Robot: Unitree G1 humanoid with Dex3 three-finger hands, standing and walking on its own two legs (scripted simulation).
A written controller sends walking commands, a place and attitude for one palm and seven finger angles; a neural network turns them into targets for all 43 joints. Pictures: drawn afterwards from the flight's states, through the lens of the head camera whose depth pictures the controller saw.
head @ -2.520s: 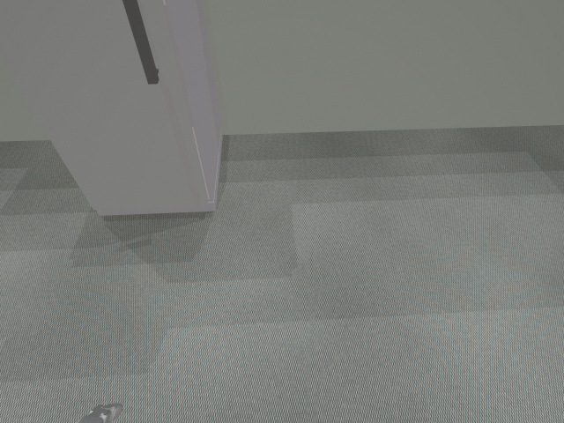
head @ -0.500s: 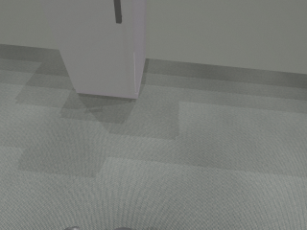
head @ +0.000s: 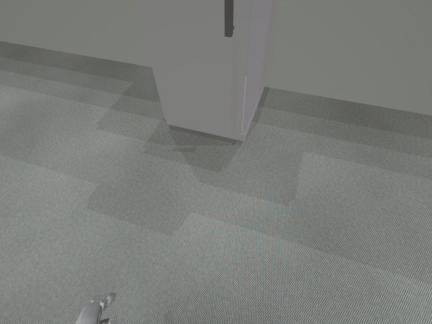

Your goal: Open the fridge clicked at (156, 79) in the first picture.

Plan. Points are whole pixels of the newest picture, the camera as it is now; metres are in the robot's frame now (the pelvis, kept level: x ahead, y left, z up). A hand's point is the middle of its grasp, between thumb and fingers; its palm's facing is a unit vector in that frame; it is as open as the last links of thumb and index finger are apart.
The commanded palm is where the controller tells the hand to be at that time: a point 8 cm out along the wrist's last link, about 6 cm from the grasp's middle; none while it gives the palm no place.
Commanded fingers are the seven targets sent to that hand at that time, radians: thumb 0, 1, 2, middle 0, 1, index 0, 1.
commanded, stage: walk to a spot facing it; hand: right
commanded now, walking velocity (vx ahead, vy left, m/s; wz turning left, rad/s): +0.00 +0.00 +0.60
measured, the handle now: out of the picture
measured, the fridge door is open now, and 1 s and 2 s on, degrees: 0 0 0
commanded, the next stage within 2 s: turn to face it in 1.68 s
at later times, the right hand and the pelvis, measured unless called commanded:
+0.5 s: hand (281, 309) +0.18 -0.12 -0.15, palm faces -0.36 +0.91 -0.22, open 7.4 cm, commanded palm none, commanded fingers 0.00 -0.90 -0.90 0.20 0.30 0.20 0.30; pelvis +0.00 +0.02 -0.01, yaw +20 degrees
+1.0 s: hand (269, 252) +0.31 -0.11 -0.18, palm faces -0.49 +0.86 -0.16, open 7.4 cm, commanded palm none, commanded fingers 0.00 -0.90 -0.90 0.20 0.30 0.20 0.30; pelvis +0.19 +0.05 +0.01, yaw +33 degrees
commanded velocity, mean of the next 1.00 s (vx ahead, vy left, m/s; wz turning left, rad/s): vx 0.29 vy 0.00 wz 0.47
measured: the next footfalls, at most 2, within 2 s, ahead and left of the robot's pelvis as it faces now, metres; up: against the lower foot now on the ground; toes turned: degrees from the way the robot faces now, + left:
left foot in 0.46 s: -0.01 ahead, +0.15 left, +0.00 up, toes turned +25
right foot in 0.84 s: +0.30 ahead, +0.00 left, +0.00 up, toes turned +19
